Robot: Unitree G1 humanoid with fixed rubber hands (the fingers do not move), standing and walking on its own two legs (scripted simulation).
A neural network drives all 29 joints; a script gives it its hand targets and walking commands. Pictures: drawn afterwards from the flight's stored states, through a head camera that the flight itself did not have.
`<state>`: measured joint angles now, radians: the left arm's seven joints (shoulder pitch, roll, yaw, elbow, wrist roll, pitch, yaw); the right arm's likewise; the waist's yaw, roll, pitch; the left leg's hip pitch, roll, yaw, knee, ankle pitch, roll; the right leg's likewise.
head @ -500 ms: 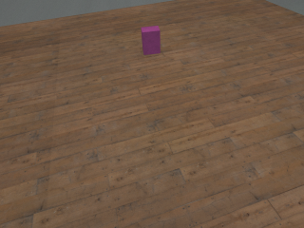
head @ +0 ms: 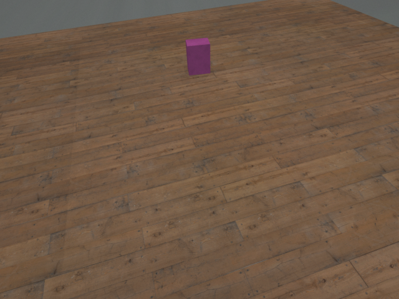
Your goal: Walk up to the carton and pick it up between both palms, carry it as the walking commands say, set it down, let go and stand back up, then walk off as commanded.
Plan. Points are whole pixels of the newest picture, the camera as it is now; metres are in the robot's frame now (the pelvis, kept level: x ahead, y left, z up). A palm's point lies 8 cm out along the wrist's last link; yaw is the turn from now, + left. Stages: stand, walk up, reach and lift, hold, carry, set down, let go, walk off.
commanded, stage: stand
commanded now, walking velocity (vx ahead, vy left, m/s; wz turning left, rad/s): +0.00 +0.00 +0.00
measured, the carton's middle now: (198, 56) +2.43 +0.12 -0.63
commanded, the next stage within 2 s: walk off in 1.50 s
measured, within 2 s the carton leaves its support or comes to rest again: neither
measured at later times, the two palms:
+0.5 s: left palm out of the picture +0.03 +0.29 -0.11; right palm out of the picture +0.01 -0.27 -0.13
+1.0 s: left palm out of the picture +0.05 +0.29 -0.11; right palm out of the picture +0.01 -0.27 -0.13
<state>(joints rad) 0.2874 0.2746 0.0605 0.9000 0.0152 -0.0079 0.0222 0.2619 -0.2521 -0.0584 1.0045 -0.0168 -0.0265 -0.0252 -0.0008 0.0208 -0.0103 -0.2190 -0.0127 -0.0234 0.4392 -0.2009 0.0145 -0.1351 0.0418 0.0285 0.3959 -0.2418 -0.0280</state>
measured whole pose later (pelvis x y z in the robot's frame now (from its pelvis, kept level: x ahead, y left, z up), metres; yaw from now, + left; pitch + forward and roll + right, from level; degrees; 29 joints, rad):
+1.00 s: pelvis -0.02 +0.00 +0.00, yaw +0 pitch -3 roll -1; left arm 0.21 0.32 0.06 0.93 0.02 -0.01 0.02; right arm 0.26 -0.25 -0.06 1.00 -0.02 -0.03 -0.01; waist 0.00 0.02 0.06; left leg -0.21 -0.01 -0.02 0.41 -0.16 0.01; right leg -0.14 0.04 0.03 0.39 -0.21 -0.03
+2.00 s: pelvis -0.03 +0.03 +0.00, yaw +3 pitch -2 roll +0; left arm 0.14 0.29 0.06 0.93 0.02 0.04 0.03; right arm 0.25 -0.26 -0.06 1.00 -0.02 0.10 0.03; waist 0.00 0.01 0.12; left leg -0.37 0.04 -0.01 1.00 -0.36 -0.06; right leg -0.13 -0.04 0.01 0.39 -0.21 0.00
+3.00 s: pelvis -0.14 +0.30 -0.03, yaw +51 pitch -2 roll +0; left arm 0.00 0.32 0.06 0.96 0.01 0.06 0.03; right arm 0.21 -0.27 -0.06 0.88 -0.02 0.05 0.06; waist -0.03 -0.01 0.20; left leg -0.36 0.03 -0.07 0.71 -0.32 -0.05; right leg -0.28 -0.26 -0.10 0.94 -0.55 0.10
